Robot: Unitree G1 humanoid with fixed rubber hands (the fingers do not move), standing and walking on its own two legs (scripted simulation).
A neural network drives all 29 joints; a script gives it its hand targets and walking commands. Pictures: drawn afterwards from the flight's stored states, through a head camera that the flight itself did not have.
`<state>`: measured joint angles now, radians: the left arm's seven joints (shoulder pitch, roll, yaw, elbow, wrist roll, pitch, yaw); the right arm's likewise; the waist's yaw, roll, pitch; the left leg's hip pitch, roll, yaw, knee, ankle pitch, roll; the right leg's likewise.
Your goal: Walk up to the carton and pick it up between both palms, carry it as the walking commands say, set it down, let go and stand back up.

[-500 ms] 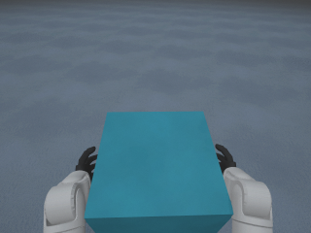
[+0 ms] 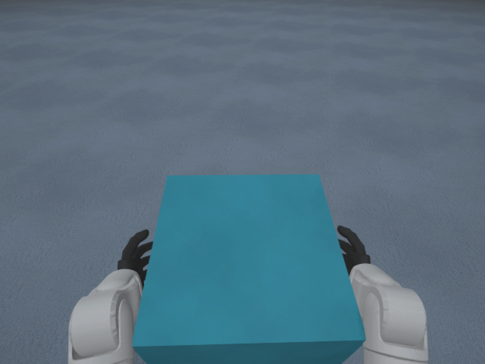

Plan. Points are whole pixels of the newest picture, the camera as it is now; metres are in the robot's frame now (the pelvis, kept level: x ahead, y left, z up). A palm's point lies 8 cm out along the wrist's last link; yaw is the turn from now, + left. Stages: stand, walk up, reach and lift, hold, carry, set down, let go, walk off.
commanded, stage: carry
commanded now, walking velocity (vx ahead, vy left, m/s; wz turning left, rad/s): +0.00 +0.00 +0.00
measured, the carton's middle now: (244, 285) +0.27 +0.00 +0.03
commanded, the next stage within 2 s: none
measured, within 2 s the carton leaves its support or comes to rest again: neither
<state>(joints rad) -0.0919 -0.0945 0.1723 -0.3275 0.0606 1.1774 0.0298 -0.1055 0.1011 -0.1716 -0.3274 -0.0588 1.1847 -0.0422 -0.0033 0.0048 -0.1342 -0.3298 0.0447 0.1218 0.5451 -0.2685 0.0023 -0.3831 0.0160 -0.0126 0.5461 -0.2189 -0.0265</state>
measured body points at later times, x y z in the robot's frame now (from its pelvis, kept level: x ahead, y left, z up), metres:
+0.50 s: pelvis +0.01 -0.01 +0.00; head -0.02 +0.00 +0.45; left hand +0.27 +0.17 +0.08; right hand +0.27 -0.17 +0.08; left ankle +0.01 +0.11 -0.73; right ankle +0.04 -0.10 -0.73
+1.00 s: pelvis +0.00 -0.11 -0.01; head +0.01 -0.10 +0.44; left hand +0.26 +0.06 +0.06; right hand +0.25 -0.28 +0.06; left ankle -0.02 +0.06 -0.73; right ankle +0.00 -0.20 -0.70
